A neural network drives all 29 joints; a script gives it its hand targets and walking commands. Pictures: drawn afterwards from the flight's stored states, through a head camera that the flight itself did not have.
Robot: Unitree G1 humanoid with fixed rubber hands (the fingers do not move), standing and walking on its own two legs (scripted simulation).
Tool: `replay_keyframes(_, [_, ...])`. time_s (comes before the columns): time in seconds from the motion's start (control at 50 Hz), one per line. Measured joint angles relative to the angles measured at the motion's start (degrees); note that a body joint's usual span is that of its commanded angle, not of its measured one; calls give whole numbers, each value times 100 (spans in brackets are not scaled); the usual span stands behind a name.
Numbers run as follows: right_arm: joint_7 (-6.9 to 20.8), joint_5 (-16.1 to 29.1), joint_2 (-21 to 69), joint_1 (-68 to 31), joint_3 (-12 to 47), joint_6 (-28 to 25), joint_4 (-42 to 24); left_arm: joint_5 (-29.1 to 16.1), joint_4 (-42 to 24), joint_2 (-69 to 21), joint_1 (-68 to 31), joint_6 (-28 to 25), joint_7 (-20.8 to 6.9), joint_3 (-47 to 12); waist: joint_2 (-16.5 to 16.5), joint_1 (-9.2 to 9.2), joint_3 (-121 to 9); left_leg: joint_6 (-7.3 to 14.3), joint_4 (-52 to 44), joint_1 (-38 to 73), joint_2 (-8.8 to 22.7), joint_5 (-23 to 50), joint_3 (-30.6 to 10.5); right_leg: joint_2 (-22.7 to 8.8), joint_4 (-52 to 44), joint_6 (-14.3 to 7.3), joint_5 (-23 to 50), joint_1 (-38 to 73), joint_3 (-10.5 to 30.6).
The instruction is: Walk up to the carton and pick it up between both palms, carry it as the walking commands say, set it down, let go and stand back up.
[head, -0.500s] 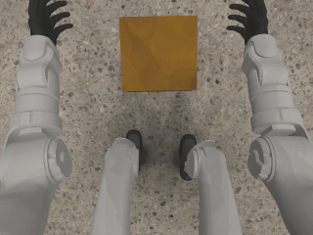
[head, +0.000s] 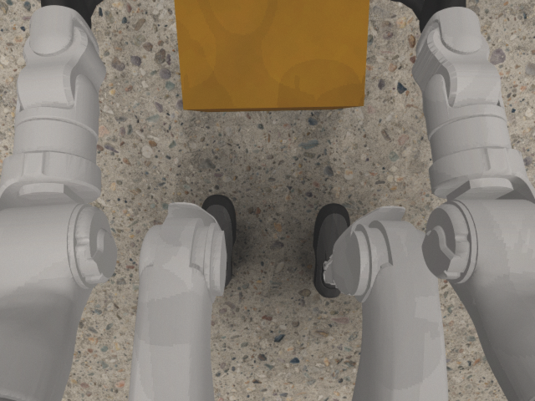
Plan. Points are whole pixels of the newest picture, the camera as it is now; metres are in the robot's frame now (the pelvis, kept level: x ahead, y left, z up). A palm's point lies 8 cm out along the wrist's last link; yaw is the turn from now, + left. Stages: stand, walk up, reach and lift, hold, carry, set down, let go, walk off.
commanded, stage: reach and lift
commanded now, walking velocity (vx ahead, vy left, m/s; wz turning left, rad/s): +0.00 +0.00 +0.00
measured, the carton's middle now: (270, 33) +0.55 +0.03 -0.33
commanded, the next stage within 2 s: none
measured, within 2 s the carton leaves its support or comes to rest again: neither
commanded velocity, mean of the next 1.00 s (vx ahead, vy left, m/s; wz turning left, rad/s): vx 0.00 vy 0.00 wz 0.00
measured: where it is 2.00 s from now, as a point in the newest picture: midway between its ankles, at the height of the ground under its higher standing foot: (273, 261)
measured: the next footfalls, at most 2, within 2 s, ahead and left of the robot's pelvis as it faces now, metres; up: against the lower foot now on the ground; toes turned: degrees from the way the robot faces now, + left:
none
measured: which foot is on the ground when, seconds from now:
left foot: down 0.00-1.00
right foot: down 0.00-1.00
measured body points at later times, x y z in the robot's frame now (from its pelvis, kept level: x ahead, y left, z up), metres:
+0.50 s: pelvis -0.01 +0.00 -0.06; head +0.38 +0.02 +0.16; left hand +0.53 +0.24 -0.26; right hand +0.56 -0.16 -0.26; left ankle +0.12 +0.12 -0.39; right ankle +0.11 -0.12 -0.39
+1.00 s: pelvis -0.01 +0.00 -0.06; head +0.38 +0.02 +0.16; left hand +0.53 +0.22 -0.26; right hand +0.56 -0.15 -0.26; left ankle +0.12 +0.12 -0.39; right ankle +0.11 -0.12 -0.39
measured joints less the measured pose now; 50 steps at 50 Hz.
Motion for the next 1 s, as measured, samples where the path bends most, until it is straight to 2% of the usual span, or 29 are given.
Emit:
replay_keyframes(0.16, [-115, 249, -486, -1057, 253, -28, 485, -375, 173, 311, -769, -47, 108, -375, -44, 0, 1667, 0, 605, 343, -2, -51, -1, 3, 606, 0, -65, 356, 4])
replay_keyframes(0.2, [-134, 392, -555, -1080, 298, -81, 534, -485, 352, 313, -768, -66, 114, -509, -105, 0, 1653, 0, 751, 212, -3, -71, -3, 3, 748, 0, -88, 232, 4])
replay_keyframes(0.26, [-60, 517, -556, -1077, 475, -132, 952, -510, 686, 314, -768, -85, 114, -658, -181, 6, 1616, 0, 973, 94, 8, -133, 0, 15, 962, 0, -148, 118, 9])
replay_keyframes(0.34, [21, 600, -559, -1107, 516, -223, 1357, -510, 840, 325, -775, -238, 106, -660, -117, 14, 1604, 0, 1194, 30, 51, -217, 19, 57, 1157, 14, -201, 52, 33])
replay_keyframes(0.54, [34, 623, -559, -1208, 656, -348, 1382, -511, 1234, 345, -917, -339, 38, -660, -57, 15, 1596, 0, 1382, -22, 83, -241, 19, 86, 1383, 20, -200, -64, 35])
replay_keyframes(0.74, [34, 636, -559, -1214, 769, -348, 1383, -511, 1253, 362, -918, -367, 37, -669, -62, 15, 1602, 0, 1384, -22, 87, -240, 34, 88, 1385, 18, -200, -61, 49])
replay_keyframes(1.0, [71, 791, -558, -1216, 1079, -347, 1392, -587, 1252, 185, -1033, -386, 25, -965, -63, 14, 1602, 0, 1384, -22, 87, -240, 40, 88, 1385, 18, -202, -60, 55])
